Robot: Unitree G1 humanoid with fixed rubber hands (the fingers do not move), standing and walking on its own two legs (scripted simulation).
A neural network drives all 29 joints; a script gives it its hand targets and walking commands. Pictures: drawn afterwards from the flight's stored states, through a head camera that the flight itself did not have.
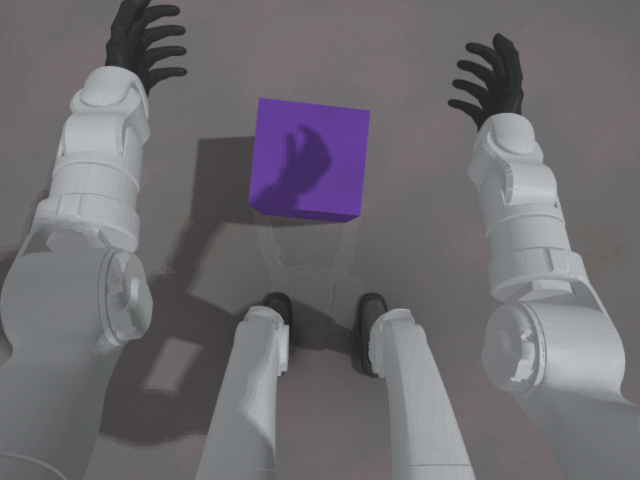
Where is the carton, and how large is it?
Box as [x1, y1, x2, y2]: [248, 98, 369, 222]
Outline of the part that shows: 259,98 248,204 264,214 346,222 358,216 360,212 369,110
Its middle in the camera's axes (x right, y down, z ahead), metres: -0.03 -0.15 +0.85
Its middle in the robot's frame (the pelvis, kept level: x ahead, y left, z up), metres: +0.51 +0.03 -0.53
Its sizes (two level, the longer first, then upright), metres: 0.210 0.200 0.250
